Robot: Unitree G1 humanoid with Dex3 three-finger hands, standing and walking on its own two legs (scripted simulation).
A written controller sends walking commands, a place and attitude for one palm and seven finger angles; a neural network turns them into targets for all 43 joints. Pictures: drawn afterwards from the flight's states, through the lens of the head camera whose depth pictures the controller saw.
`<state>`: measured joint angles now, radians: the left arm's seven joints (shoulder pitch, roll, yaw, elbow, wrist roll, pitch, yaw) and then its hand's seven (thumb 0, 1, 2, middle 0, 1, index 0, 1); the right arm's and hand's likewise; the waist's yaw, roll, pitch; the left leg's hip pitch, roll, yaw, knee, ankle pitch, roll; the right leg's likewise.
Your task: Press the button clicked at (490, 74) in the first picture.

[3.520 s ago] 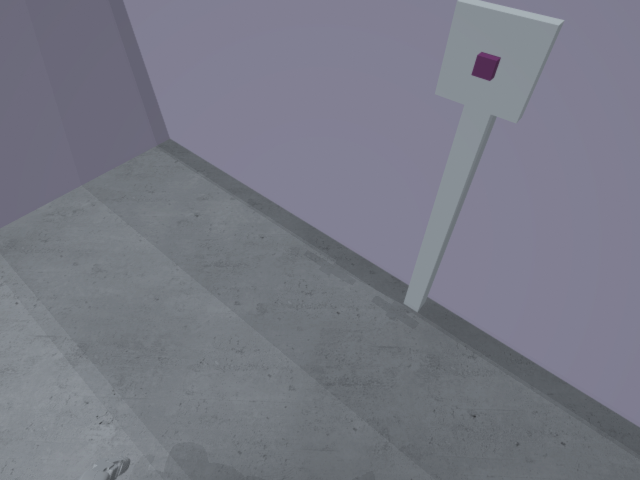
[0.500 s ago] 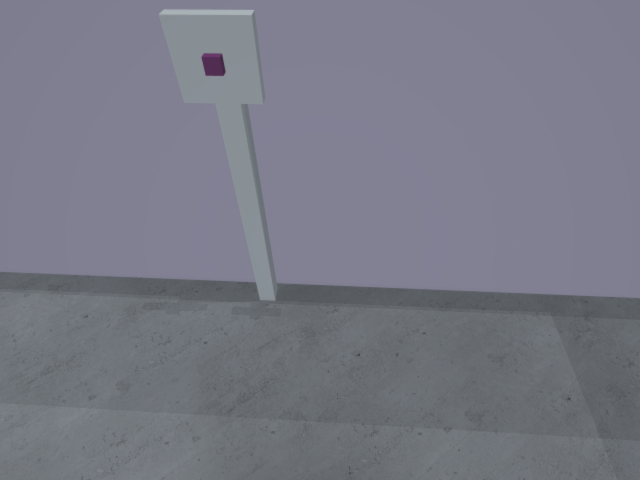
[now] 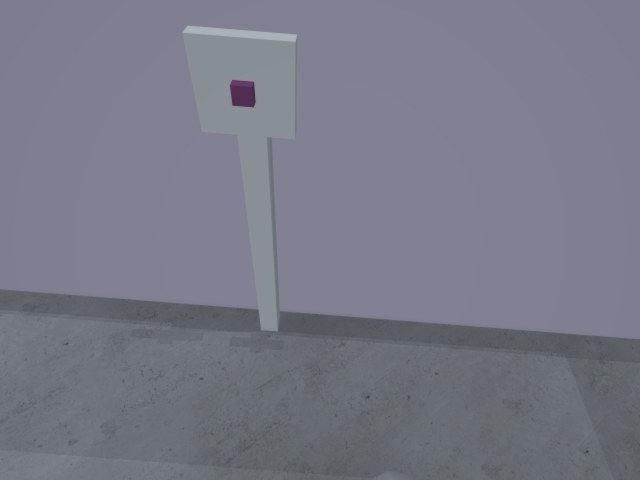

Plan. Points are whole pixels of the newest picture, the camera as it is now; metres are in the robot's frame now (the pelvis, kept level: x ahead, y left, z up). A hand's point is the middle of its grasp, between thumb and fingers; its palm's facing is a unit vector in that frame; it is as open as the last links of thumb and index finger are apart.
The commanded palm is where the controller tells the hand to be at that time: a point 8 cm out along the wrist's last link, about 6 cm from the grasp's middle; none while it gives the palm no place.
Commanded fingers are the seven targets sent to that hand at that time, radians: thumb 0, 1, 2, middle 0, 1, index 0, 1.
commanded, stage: take the last steps up to it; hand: left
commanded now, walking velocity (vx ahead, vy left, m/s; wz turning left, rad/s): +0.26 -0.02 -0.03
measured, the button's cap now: (243, 92) +0.69 +0.18 +0.14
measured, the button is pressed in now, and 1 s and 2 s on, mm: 0 0 0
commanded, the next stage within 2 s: come to a stop and stand still in 0.18 s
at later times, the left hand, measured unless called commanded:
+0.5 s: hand (224, 422) +0.24 +0.16 -0.18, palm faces +0.06 -0.97 -0.22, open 7.2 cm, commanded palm none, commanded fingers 0.00 0.90 0.90 -0.20 -0.30 -0.20 -0.30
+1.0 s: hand out of the picture +0.13 +0.25 -0.19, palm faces +0.04 -0.98 -0.19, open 7.4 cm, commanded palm none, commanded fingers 0.00 0.90 0.90 -0.20 -0.30 -0.20 -0.30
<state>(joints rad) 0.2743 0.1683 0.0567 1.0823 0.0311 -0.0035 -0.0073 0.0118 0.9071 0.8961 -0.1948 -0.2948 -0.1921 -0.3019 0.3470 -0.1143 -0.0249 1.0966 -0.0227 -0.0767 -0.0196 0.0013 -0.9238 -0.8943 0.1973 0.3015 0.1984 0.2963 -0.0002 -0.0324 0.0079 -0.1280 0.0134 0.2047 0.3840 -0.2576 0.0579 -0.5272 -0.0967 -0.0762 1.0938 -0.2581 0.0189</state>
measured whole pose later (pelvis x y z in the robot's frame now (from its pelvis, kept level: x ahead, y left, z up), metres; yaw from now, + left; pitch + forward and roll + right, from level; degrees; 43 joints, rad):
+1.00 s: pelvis +0.14 +0.05 +0.00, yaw -1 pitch +0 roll -4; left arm 0.33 0.24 0.09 1.07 0.03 0.08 0.02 0.01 0.91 0.90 -0.20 -0.29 -0.19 -0.30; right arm 0.21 -0.14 -0.04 1.00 -0.02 0.00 -0.04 -0.01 -0.93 -0.89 0.20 0.30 0.20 0.30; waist 0.00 -0.03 0.00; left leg -0.28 0.04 0.13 0.36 -0.10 0.09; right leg -0.35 -0.02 0.06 1.04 -0.36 0.06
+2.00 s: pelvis +0.06 +0.02 +0.00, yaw -2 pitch -1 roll +0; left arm 0.31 0.11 0.00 1.17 0.01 -0.01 0.03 0.01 0.90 0.90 -0.20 -0.30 -0.19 -0.30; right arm 0.29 -0.12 -0.01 1.16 -0.02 -0.01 -0.04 0.01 -0.92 -0.89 0.20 0.30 0.20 0.30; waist 0.01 0.01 0.02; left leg -0.12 0.04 0.07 0.38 -0.24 -0.02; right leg -0.19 -0.01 -0.08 0.41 -0.21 -0.02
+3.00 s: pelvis +0.09 +0.03 -0.01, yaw -1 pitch +0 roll +1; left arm 0.30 0.13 0.00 1.13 0.02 -0.01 0.02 0.01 0.91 0.90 -0.20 -0.30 -0.20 -0.30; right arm 0.30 -0.15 0.01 1.13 -0.03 -0.02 -0.02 0.00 -0.91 -0.89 0.20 0.30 0.20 0.30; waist 0.00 0.01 0.03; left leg -0.14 0.01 0.07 0.51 -0.36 0.01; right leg -0.22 -0.05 -0.07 0.56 -0.34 0.00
